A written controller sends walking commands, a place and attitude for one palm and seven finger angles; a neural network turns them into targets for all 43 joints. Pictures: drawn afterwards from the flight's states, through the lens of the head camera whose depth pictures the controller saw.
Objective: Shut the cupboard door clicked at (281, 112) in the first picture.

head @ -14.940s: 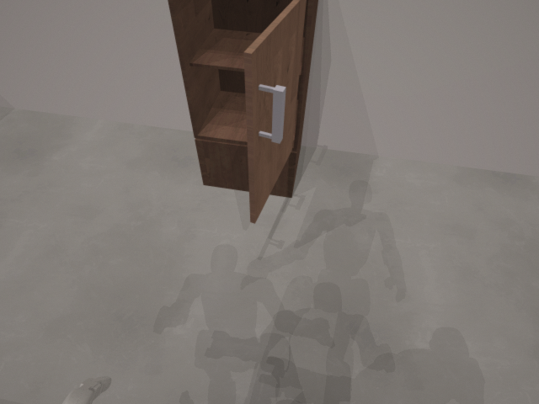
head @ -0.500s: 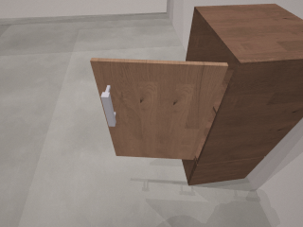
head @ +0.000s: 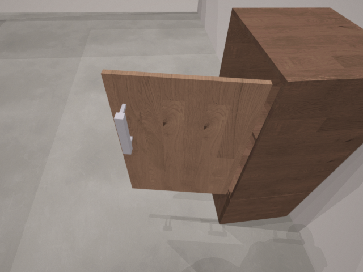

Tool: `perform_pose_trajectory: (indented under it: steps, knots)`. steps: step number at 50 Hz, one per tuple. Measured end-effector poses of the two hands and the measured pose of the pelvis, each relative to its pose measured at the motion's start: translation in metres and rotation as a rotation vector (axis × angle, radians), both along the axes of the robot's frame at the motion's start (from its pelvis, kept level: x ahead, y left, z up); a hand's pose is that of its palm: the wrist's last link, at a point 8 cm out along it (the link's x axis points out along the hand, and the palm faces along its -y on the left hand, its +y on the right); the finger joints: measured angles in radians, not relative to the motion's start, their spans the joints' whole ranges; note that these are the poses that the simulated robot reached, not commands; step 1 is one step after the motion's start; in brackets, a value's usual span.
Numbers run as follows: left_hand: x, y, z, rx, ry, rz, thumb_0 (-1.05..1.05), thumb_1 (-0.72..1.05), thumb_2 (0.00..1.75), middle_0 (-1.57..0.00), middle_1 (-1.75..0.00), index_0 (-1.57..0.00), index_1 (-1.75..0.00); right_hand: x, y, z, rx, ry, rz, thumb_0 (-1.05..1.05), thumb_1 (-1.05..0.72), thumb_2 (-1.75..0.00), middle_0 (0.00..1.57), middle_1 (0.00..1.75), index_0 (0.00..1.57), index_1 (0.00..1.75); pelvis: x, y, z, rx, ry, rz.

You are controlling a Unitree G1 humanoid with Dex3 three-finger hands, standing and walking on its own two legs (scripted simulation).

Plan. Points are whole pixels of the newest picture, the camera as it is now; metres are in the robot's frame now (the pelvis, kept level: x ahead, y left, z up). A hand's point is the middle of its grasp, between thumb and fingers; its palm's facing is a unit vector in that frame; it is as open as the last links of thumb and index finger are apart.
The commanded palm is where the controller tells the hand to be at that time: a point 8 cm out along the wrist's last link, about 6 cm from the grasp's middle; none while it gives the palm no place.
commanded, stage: come to a stop and stand still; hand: left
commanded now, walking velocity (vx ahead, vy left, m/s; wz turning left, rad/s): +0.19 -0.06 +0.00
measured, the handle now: (125, 129) +0.49 +0.20 -0.01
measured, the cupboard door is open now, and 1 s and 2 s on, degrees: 80 80 80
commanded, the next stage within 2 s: look again from close up in 1.10 s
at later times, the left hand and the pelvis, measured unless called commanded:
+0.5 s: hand out of the picture +0.05 +0.18 -0.17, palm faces +0.02 -0.96 -0.28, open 7.4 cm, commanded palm none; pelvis +0.02 -0.02 +0.00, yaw -1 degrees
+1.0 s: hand out of the picture -0.03 +0.15 -0.17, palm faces +0.03 -0.98 -0.18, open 7.4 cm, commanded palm none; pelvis -0.02 -0.02 +0.00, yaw +0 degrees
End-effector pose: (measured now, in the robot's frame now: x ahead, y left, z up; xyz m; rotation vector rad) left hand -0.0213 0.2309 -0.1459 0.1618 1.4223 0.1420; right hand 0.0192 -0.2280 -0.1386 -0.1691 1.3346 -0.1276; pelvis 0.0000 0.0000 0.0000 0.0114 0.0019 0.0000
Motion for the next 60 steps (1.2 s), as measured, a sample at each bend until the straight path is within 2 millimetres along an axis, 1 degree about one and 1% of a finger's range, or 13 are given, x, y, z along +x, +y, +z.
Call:
perform_pose_trajectory:
  steps: [5,11,16,22,27,31,34,40,45,48,51,56,60]
  knots:
    - [0.001,-0.010,-0.005,-0.014,0.031,0.027,0.01,0.91,0.90,-0.20,-0.30,-0.20,-0.30,0.012,-0.004,-0.005,0.000,0.019,0.001,0.01,-0.91,-0.90,0.20,0.30,0.20,0.30,0.019,-0.005,-0.005,-0.006,0.007,0.005]
    - [0.009,-0.018,-0.007,-0.023,0.075,0.045,0.01,0.91,0.90,-0.20,-0.30,-0.20,-0.30,0.039,-0.004,-0.001,-0.026,0.011,-0.001,0.01,-0.92,-0.90,0.20,0.30,0.20,0.30,0.037,-0.005,-0.004,-0.001,0.008,0.004]
    - [0.036,-0.015,0.004,0.008,0.023,0.044,0.01,0.91,0.90,-0.20,-0.30,-0.20,-0.30,0.054,-0.008,0.004,-0.026,-0.021,-0.011,0.01,-0.91,-0.90,0.20,0.30,0.20,0.30,0.038,-0.008,0.004,0.000,0.010,-0.001]
    - [0.066,-0.010,0.013,0.071,-0.080,0.001,0.01,0.91,0.90,-0.20,-0.30,-0.20,-0.30,0.062,-0.018,-0.005,-0.003,-0.048,-0.016,0.00,-0.91,-0.90,0.20,0.30,0.20,0.30,0.026,-0.019,0.002,0.017,0.034,-0.014]
    - [0.059,-0.007,0.010,0.079,-0.099,-0.008,0.00,0.91,0.90,-0.20,-0.30,-0.20,-0.30,0.067,-0.020,-0.007,-0.010,-0.068,-0.010,0.00,-0.91,-0.90,0.20,0.30,0.20,0.30,0.019,-0.016,-0.003,0.017,0.022,-0.012]
    - [0.045,-0.004,-0.005,0.042,-0.072,0.002,0.00,0.91,0.90,-0.20,-0.30,-0.20,-0.30,0.073,-0.013,-0.005,-0.025,-0.117,-0.001,0.01,-0.91,-0.90,0.20,0.30,0.20,0.30,0.017,-0.008,-0.010,-0.001,0.001,-0.010]
    - [0.040,-0.002,-0.012,0.024,-0.059,0.012,0.01,0.91,0.90,-0.20,-0.30,-0.20,-0.30,0.065,-0.007,0.001,-0.030,-0.138,0.009,0.00,-0.91,-0.90,0.20,0.30,0.20,0.30,0.011,-0.006,-0.010,0.014,-0.018,-0.017]
    - [0.034,-0.007,0.000,0.010,-0.108,0.028,0.01,0.91,0.90,-0.20,-0.30,-0.20,-0.30,0.040,-0.003,0.006,-0.017,-0.099,0.045,0.00,-0.91,-0.90,0.20,0.30,0.20,0.30,-0.009,-0.007,-0.001,0.000,-0.020,0.008]
    - [0.009,-0.018,0.004,0.012,-0.094,0.027,0.00,0.91,0.90,-0.20,-0.30,-0.20,-0.30,0.025,-0.010,0.001,0.008,-0.084,0.030,0.00,-0.92,-0.90,0.20,0.30,0.20,0.30,-0.021,-0.015,0.000,0.003,-0.019,0.011]
    - [-0.007,-0.026,0.006,-0.006,-0.051,0.023,0.01,0.91,0.90,-0.20,-0.30,-0.20,-0.30,0.013,-0.016,0.004,0.007,-0.079,0.005,0.00,-0.93,-0.90,0.20,0.30,0.20,0.30,-0.021,-0.017,0.003,-0.006,-0.016,0.011]
    - [-0.016,-0.031,0.004,-0.022,-0.023,0.021,0.01,0.91,0.90,-0.20,-0.30,-0.20,-0.30,-0.004,-0.019,0.005,-0.003,-0.054,-0.011,0.00,-0.93,-0.90,0.20,0.30,0.20,0.30,-0.021,-0.019,0.004,-0.011,-0.020,0.008]
    - [-0.019,-0.037,0.003,-0.040,-0.013,0.032,0.01,0.91,0.90,-0.20,-0.30,-0.20,-0.30,-0.034,-0.019,0.008,-0.006,0.038,-0.020,0.00,-0.92,-0.90,0.20,0.30,0.20,0.30,-0.019,-0.022,0.007,-0.013,-0.014,0.013]
    - [-0.020,-0.042,0.003,-0.046,-0.004,0.041,0.01,0.91,0.90,-0.20,-0.30,-0.20,-0.30,-0.052,-0.014,0.008,0.004,0.103,-0.026,0.00,-0.91,-0.90,0.20,0.30,0.20,0.30,-0.017,-0.023,0.009,-0.012,-0.005,0.017]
